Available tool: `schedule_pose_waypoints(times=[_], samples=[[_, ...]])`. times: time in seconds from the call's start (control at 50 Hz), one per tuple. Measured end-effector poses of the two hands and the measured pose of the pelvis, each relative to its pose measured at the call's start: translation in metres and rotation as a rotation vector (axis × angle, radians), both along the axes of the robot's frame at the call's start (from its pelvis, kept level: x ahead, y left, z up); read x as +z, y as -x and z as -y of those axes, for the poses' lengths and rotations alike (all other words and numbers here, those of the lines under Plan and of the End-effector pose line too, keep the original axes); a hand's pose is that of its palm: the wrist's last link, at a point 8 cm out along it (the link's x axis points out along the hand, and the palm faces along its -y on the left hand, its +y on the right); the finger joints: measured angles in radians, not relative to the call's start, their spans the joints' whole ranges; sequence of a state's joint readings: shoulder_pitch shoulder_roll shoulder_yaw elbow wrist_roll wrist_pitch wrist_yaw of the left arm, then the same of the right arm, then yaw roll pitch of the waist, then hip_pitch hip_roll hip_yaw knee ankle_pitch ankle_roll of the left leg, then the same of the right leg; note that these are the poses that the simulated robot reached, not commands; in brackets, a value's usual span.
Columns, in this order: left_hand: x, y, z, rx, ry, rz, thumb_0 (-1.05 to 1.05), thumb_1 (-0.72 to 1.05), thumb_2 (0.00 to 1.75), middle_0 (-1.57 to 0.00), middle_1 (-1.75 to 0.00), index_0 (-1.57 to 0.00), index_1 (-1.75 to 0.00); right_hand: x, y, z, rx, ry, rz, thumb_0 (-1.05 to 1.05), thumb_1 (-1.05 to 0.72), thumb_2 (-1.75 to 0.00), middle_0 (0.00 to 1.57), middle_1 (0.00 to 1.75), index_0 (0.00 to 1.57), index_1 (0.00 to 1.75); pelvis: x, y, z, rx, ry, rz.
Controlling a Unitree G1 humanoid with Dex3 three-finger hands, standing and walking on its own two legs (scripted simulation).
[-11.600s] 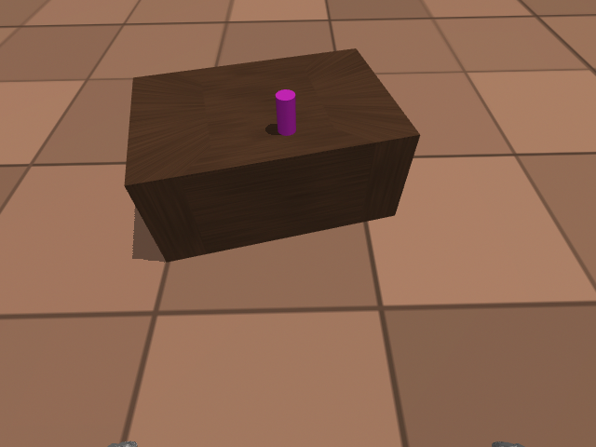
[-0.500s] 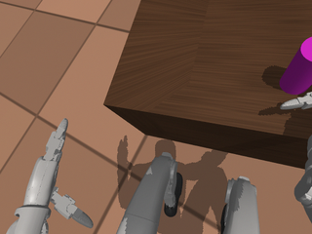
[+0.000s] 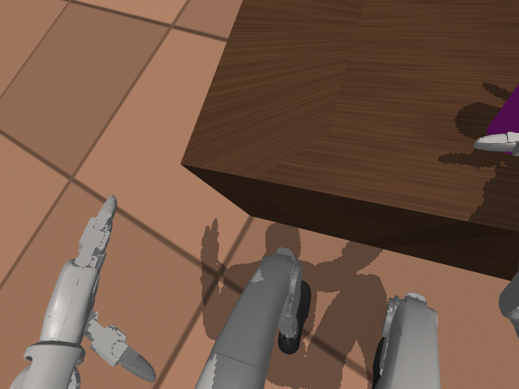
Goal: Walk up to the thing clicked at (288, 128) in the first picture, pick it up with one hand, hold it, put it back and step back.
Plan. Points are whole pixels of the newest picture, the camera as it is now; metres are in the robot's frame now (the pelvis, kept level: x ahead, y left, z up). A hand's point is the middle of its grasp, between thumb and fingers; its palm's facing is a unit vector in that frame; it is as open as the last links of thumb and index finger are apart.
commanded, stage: close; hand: right
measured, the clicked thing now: out of the picture +0.54 -0.21 -0.04
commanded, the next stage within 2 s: settle in 0.28 s
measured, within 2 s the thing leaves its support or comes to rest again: leaves its support in 0.60 s
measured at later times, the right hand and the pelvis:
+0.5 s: hand out of the picture +0.53 -0.21 -0.03, palm faces +0.19 +0.98 +0.00, open 9.3 cm; pelvis +0.00 +0.00 +0.00, yaw +0 degrees
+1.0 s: hand out of the picture +0.53 -0.21 +0.03, palm faces +0.20 +0.98 -0.01, open 9.5 cm; pelvis +0.01 +0.00 +0.03, yaw -1 degrees
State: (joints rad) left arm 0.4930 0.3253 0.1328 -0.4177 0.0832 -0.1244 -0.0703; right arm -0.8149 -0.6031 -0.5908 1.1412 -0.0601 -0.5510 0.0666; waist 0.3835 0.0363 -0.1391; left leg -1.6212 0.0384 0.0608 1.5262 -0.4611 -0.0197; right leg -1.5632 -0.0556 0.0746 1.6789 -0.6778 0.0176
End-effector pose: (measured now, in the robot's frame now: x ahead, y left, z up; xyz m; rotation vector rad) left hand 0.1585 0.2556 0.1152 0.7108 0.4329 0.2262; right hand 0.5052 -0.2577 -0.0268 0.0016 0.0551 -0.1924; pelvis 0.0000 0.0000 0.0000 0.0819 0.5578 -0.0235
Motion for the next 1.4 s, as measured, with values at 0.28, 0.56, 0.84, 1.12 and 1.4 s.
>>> schedule_pose_waypoints(times=[0.28, 0.56, 0.84, 1.12, 1.4], samples=[[-0.008, -0.002, -0.001, 0.009, 0.027, -0.003, -0.01, -0.53, 0.04, -0.06, -0.05, -0.06, -0.04, 0.002, 0.006, -0.003, -0.005, -0.001, -0.008, 0.0, 0.31, -0.66, 0.85, 0.8, 0.91, 0.82, 0.001, 0.002, 0.0, -0.003, 0.002, 0.008], [-0.002, 0.001, -0.004, 0.008, 0.024, -0.002, -0.01, -0.52, 0.03, -0.06, -0.05, -0.07, -0.04, 0.003, 0.01, -0.002, -0.002, 0.004, -0.011, 0.02, 0.35, -1.1, 0.74, 1.02, 0.79, 1.05, 0.003, 0.001, -0.002, -0.002, 0.007, 0.011], [0.002, -0.004, -0.007, 0.025, 0.077, -0.004, -0.01, -0.52, 0.04, -0.06, -0.05, -0.07, -0.05, 0.042, 0.006, -0.004, -0.002, 0.004, -0.008, 0.01, 0.37, -1.14, 0.73, 1.06, 0.78, 1.08, 0.025, -0.005, -0.004, -0.007, 0.011, 0.037], [0.002, -0.008, -0.006, 0.048, 0.107, -0.032, -0.01, -0.53, 0.04, -0.06, -0.05, -0.07, -0.05, 0.06, 0.001, 0.002, -0.006, -0.002, -0.01, 0.01, 0.37, -1.14, 0.72, 1.07, 0.77, 1.09, 0.038, -0.011, -0.001, -0.005, 0.013, 0.046], [0.001, -0.014, 0.0, 0.057, 0.144, -0.056, -0.01, -0.53, 0.04, -0.06, -0.05, -0.06, -0.05, 0.075, 0.001, 0.004, -0.007, -0.002, -0.011, 0.01, 0.37, -1.15, 0.7, 1.1, 0.75, 1.12, 0.05, -0.016, 0.001, -0.006, 0.01, 0.059]])
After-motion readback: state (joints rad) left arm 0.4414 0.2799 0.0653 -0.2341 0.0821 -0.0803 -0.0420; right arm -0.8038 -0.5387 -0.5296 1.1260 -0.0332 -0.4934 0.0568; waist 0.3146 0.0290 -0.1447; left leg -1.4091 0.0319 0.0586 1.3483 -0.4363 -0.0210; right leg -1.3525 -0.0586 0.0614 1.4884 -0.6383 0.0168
